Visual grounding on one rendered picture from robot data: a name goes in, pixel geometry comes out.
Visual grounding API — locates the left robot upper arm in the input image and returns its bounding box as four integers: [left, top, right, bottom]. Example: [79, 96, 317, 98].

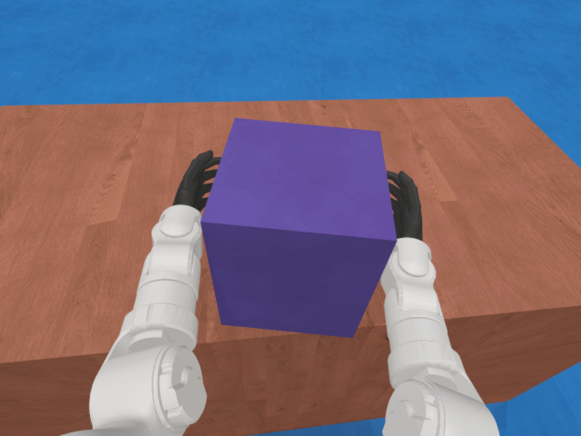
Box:
[60, 343, 207, 436]

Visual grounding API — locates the right robot upper arm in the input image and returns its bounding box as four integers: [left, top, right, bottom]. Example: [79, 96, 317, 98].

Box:
[382, 378, 499, 436]

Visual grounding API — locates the carton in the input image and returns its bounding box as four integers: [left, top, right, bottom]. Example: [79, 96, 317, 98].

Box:
[201, 118, 397, 338]

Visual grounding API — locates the left robot hand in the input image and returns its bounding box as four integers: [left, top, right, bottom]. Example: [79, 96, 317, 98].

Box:
[172, 150, 221, 212]

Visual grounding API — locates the right robot hand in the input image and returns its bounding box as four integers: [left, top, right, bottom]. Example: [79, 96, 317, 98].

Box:
[387, 171, 423, 242]

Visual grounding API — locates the robot right forearm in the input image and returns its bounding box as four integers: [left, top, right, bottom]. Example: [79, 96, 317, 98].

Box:
[380, 238, 486, 406]

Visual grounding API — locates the pedestal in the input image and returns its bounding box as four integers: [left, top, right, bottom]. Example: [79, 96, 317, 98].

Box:
[0, 97, 581, 436]

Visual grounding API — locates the robot left forearm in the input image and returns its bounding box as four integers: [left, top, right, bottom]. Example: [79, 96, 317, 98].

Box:
[89, 204, 202, 425]

